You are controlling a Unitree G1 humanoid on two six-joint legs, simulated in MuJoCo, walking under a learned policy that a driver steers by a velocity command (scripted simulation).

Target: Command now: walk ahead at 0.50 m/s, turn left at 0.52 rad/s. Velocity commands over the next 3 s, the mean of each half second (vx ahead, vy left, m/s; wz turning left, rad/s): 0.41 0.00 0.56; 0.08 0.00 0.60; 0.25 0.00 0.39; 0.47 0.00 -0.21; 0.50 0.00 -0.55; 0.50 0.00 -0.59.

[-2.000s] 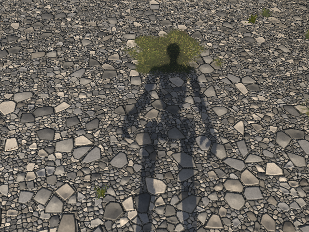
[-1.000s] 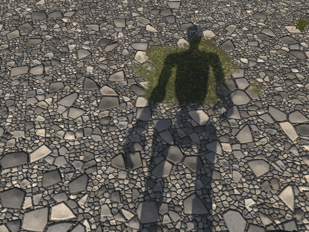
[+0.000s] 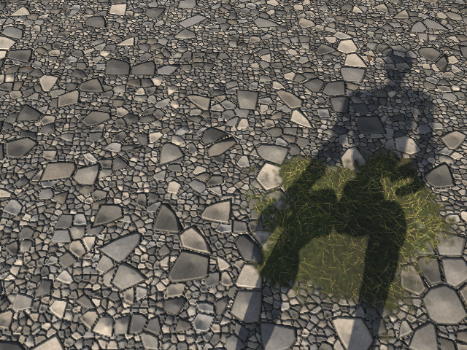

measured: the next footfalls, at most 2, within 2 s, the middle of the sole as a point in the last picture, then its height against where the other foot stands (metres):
left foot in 0.06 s outside the picture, level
right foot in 0.52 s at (267, 343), level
